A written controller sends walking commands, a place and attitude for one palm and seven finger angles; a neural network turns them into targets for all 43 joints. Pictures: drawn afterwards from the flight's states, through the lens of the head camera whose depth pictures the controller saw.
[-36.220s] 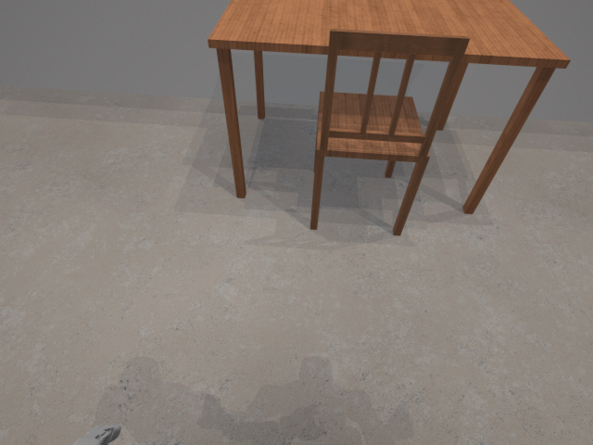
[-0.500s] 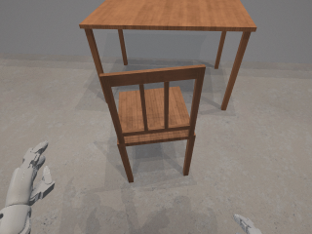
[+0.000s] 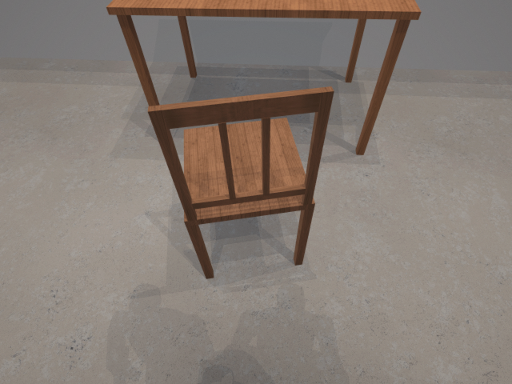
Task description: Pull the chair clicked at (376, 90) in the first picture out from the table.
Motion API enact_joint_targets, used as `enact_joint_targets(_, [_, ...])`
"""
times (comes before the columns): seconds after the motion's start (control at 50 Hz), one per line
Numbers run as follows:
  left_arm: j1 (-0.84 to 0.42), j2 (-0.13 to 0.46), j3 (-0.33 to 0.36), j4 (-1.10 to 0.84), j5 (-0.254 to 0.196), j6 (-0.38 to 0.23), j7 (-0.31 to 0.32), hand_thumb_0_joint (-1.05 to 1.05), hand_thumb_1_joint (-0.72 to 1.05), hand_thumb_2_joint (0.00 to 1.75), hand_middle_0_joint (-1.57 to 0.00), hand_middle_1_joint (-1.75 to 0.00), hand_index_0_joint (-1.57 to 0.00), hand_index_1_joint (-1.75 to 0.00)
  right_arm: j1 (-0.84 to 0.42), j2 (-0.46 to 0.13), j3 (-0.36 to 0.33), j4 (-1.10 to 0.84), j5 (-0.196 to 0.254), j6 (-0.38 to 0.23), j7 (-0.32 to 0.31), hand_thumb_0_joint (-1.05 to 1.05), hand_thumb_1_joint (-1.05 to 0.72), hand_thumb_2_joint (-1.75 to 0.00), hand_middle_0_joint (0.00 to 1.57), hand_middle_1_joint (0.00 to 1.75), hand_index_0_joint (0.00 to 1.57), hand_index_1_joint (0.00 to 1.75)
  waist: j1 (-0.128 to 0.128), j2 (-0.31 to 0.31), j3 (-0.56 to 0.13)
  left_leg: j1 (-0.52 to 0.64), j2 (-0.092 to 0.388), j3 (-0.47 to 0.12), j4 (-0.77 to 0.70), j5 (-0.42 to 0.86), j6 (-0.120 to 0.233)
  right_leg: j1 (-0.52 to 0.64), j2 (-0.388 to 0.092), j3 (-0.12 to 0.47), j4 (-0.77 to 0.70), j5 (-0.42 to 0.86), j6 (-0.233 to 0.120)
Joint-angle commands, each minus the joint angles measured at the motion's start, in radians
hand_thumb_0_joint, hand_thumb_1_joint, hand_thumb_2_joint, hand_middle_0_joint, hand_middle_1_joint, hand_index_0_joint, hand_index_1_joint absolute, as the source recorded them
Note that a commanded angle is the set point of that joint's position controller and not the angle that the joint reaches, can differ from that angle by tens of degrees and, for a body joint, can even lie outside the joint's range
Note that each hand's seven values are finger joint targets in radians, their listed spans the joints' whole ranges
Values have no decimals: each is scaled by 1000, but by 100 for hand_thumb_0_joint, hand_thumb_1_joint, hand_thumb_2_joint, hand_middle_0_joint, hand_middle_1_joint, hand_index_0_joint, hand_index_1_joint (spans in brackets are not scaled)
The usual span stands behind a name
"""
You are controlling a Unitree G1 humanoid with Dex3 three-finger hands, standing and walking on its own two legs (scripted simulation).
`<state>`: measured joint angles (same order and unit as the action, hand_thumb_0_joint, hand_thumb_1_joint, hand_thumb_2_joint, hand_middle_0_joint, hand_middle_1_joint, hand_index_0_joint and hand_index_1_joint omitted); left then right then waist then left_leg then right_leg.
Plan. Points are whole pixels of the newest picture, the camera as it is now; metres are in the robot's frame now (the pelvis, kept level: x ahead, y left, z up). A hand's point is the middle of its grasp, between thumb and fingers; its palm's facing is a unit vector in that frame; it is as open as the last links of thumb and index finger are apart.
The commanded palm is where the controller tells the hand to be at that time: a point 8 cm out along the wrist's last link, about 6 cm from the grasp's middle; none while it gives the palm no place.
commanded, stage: let the arm hang, fingers relaxed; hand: left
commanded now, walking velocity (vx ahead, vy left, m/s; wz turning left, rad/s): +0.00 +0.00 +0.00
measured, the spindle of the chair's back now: (227, 163) +0.62 +0.11 -0.11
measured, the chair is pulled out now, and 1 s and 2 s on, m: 0.57 0.57 0.57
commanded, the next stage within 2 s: look to check the result in 0.50 s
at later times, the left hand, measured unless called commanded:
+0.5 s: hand out of the picture +0.01 +0.15 -0.17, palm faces -0.01 -0.98 -0.20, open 7.3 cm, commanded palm none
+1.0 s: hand out of the picture +0.01 +0.14 -0.17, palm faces +0.00 -0.98 -0.19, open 7.3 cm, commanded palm none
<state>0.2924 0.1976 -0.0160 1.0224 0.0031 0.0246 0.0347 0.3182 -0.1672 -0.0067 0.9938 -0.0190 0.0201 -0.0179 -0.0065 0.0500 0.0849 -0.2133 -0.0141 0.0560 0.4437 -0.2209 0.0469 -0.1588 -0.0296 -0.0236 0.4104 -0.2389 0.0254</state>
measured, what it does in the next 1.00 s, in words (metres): stands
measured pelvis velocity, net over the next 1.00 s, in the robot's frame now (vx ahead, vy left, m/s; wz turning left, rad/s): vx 0.02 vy -0.02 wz -0.02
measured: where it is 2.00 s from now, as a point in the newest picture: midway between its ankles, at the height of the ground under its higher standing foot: outside the picture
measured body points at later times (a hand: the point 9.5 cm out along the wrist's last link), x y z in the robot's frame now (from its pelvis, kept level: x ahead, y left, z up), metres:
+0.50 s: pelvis +0.01 -0.01 +0.00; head +0.03 -0.03 +0.45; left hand +0.01 +0.20 -0.15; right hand -0.01 -0.22 -0.17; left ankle +0.01 +0.09 -0.74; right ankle -0.01 -0.14 -0.74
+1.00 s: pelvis +0.02 -0.02 +0.00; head +0.04 -0.03 +0.45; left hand +0.01 +0.19 -0.16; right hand -0.02 -0.22 -0.17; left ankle +0.01 +0.09 -0.74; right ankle -0.01 -0.14 -0.74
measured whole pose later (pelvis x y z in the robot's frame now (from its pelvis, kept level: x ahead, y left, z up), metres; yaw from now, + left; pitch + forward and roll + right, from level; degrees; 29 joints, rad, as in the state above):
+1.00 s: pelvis +0.02 -0.02 +0.00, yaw -1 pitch -1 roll +0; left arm 0.30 0.11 -0.03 1.11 0.00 0.00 0.05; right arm 0.34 -0.12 0.00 1.09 -0.01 0.00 -0.04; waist -0.01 0.03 0.06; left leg -0.16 0.01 0.07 0.43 -0.24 0.02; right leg -0.12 0.00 -0.01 0.40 -0.26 0.00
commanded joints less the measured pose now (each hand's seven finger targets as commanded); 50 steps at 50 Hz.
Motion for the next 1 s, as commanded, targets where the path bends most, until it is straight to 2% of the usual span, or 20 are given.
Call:
enact_joint_targets(0.0, [36, 69, 6, -19, 2, -30, 6, 0, 90, 90, -20, -30, -20, -30, 71, -98, -22, -13, 6, -18, -7, 0, -90, -90, 20, 30, 20, 30, -4, -94, -38, 62, 119, -137, -99, 70, 27, -46, -66, 74, -80, 73, -57])
enact_joint_targets(0.04, [37, 64, 4, -5, 2, -30, 8, 0, 90, 90, -20, -30, -20, -30, 83, -92, -20, 4, 5, -18, -8, 0, -90, -90, 20, 30, 20, 30, -7, -91, -30, 68, 117, -132, -100, 72, 25, -53, -65, 77, -81, 70, -56])
enact_joint_targets(0.1, [51, 63, 3, 9, 0, -31, 11, 0, 90, 90, -20, -30, -20, -30, 81, -82, -17, 22, 6, -16, -9, 0, -90, -90, 20, 30, 20, 30, -2, -54, -11, 60, 116, -123, -104, 69, 24, -60, -67, 80, -81, 62, -59])
enact_joint_targets(0.22, [55, 42, 4, 31, 0, -35, 13, 0, 90, 90, -20, -30, -20, -30, 93, -62, -14, 48, 6, -22, -14, 0, -90, -90, 20, 30, 20, 30, -4, -61, -6, 76, 116, -115, -91, 130, 24, -56, -68, 83, -80, 106, -59])
enact_joint_targets(0.3, [62, 33, 5, 41, -1, -35, 14, 0, 90, 90, -20, -30, -20, -30, 99, -52, -12, 57, 6, -22, -17, 0, -90, -90, 20, 30, 20, 30, -5, -15, -1, 79, 117, -110, -93, 133, 23, -57, -66, 87, -82, 107, -61])
enact_joint_targets(0.34, [60, 30, 5, 43, -1, -36, 14, 0, 90, 90, -20, -30, -20, -30, 104, -50, -13, 61, 7, -24, -19, 0, -90, -90, 20, 30, 20, 30, -6, -27, -13, 84, 118, -110, -90, 143, 23, -48, -63, 90, -80, 119, -62])
enact_joint_targets(0.36, [58, 29, 5, 46, 0, -36, 13, 0, 90, 90, -20, -30, -20, -30, 101, -48, -13, 60, 8, -23, -18, 0, -90, -90, 20, 30, 20, 30, -4, -47, 7, 75, 117, -115, -91, 130, 22, -56, -64, 84, -86, 113, -62])
enact_joint_targets(0.42, [61, 24, 5, 49, -1, -36, 12, 0, 90, 90, -20, -30, -20, -30, 111, -46, -13, 68, 6, -25, -21, 0, -90, -90, 20, 30, 20, 30, -7, -36, -5, 89, 120, -108, -88, 145, 22, -53, -65, 87, -84, 122, -63])
enact_joint_targets(0.56, [68, 18, 6, 53, 0, -38, 13, 0, 90, 90, -20, -30, -20, -30, 117, -40, -13, 73, 8, -25, -22, 0, -90, -90, 20, 30, 20, 30, -6, -58, -4, 89, 119, -109, -81, 149, 21, -53, -63, 88, -87, 133, -65])
enact_joint_targets(0.66, [71, 14, 5, 56, -1, -38, 14, 0, 90, 90, -20, -30, -20, -30, 124, -36, -13, 79, 8, -24, -22, 0, -90, -90, 20, 30, 20, 30, -9, -37, 5, 86, 119, -103, -80, 139, 19, -57, -61, 91, -88, 127, -68])
enact_joint_targets(0.72, [79, 10, 5, 60, -1, -40, 14, 0, 90, 90, -20, -30, -20, -30, 125, -34, -14, 84, 8, -25, -23, 0, -90, -90, 20, 30, 20, 30, -7, -54, -14, 98, 121, -102, -73, 163, 19, -49, -64, 94, -85, 147, -68])
enact_joint_targets(0.82, [80, 8, 6, 59, -1, -41, 14, 0, 90, 90, -20, -30, -20, -30, 132, -29, -13, 90, 8, -27, -25, 0, -90, -90, 20, 30, 20, 30, -9, -37, -10, 95, 122, -100, -71, 176, 18, -46, -63, 92, -83, 154, -69])
enact_joint_targets(0.98, [88, 2, 7, 63, -1, -40, 16, 0, 90, 90, -20, -30, -20, -30, 131, -28, -12, 92, 9, -26, -27, 0, -90, -90, 20, 30, 20, 30, -9, -43, 8, 98, 124, -100, -72, 178, 20, -57, -62, 94, -85, 152, -70])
